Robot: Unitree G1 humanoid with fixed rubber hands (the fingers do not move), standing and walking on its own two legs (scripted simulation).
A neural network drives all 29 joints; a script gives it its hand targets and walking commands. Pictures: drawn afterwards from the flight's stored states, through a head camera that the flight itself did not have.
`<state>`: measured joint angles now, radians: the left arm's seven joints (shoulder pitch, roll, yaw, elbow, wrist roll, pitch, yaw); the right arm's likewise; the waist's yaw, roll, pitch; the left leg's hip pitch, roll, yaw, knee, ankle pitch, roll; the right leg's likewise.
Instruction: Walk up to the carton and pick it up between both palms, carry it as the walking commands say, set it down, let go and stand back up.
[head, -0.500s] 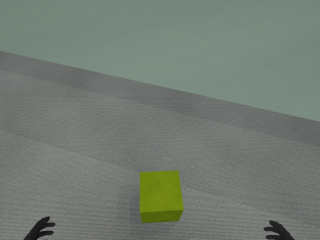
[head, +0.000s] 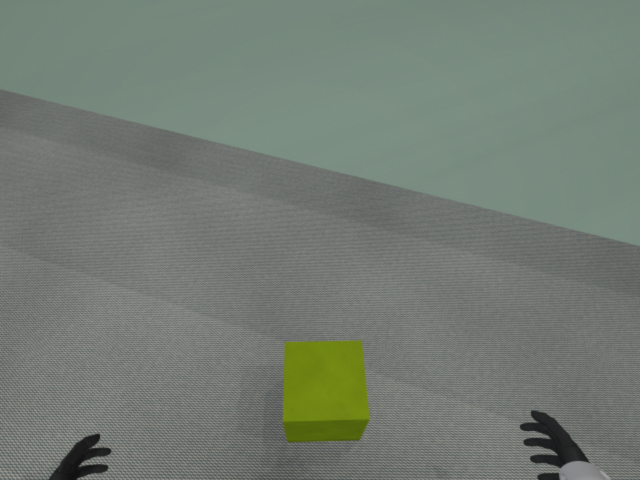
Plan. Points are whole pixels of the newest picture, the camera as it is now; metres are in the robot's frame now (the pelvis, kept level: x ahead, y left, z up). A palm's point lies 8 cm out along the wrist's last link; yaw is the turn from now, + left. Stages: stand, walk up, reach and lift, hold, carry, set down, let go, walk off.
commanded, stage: walk up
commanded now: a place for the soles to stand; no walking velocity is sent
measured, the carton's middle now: (323, 393) +0.40 -0.02 -0.65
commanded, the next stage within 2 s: reach and lift in 0.76 s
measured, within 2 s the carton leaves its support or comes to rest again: neither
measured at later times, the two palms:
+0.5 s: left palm out of the picture +0.10 +0.31 -0.10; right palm out of the picture +0.08 -0.34 -0.10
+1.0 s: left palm (98, 466) +0.15 +0.28 -0.10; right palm (549, 461) +0.15 -0.30 -0.11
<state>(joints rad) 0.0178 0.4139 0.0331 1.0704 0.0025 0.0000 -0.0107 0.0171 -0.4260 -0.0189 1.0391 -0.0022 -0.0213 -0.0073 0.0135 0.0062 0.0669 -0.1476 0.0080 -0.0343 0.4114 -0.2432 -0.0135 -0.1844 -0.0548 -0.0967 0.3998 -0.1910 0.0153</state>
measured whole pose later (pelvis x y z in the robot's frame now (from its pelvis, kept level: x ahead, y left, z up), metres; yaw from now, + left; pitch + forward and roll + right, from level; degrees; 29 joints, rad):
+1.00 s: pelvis -0.02 -0.02 -0.02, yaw -3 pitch -1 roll +0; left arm 0.07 0.34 0.18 0.58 0.07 0.21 -0.09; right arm 0.06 -0.31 -0.13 0.55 -0.08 0.23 0.05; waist 0.03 0.01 0.21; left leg -0.27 0.05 -0.01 0.61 -0.33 -0.04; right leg -0.33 -0.02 -0.06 0.60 -0.26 -0.01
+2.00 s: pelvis -0.08 -0.01 -0.12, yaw -3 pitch +40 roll +2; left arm -0.96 0.21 0.31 0.85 -0.02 0.13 0.02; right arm -1.01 -0.26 -0.26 0.87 -0.04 0.16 -0.01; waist 0.04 0.00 -0.03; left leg -1.44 0.03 0.01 1.12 -0.37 -0.03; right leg -1.50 -0.04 -0.01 1.08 -0.27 -0.01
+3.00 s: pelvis -0.11 +0.00 -0.33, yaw -1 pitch +47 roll +2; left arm -1.20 0.27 0.18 0.96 -0.17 0.06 0.13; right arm -1.26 -0.33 -0.15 1.03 0.14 0.07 -0.11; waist 0.02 0.01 0.05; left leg -2.16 0.01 -0.01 1.92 -0.57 -0.03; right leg -2.24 -0.05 0.02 1.86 -0.44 0.00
